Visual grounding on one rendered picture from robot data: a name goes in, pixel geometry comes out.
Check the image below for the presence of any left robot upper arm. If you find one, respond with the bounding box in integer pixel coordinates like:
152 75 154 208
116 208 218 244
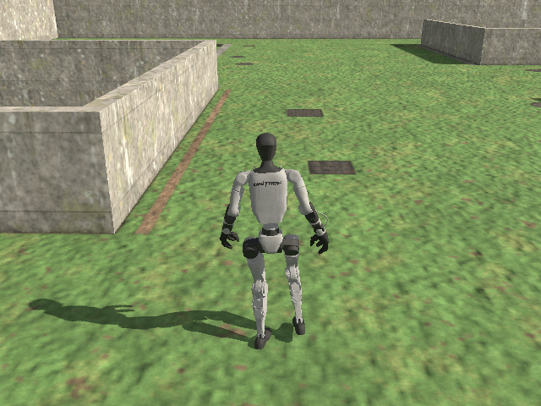
227 171 250 217

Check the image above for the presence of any robot left foot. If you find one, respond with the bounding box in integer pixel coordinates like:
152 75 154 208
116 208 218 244
254 328 271 349

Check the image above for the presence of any right robot forearm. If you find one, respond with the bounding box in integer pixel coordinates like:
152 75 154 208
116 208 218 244
305 202 325 236

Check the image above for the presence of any right robot upper arm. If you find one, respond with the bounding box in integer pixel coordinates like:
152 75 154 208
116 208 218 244
285 169 313 215

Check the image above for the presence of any robot left hand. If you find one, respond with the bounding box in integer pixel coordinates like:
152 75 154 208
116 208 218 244
220 232 239 249

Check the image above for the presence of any robot right hand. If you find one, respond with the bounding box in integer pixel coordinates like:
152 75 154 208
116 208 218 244
310 232 330 254

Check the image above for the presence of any left robot forearm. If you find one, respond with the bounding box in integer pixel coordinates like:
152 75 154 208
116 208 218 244
221 204 236 234

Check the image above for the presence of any left robot shin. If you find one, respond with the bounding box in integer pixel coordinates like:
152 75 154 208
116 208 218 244
251 282 267 338

